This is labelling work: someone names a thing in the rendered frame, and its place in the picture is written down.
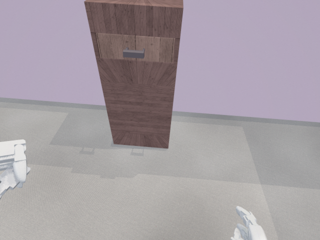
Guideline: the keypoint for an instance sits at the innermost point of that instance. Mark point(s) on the robot left hand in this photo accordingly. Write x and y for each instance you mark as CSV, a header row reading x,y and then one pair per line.
x,y
14,161

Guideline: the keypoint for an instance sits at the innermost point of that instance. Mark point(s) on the drawer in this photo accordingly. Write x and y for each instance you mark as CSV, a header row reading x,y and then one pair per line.
x,y
157,49

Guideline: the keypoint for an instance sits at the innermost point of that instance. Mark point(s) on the robot right hand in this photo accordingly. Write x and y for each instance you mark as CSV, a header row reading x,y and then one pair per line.
x,y
253,230

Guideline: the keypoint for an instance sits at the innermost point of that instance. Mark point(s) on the cabinet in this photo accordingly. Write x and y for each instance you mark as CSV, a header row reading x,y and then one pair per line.
x,y
138,94

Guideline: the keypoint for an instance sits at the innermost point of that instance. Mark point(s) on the handle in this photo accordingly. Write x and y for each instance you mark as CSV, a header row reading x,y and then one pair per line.
x,y
127,53

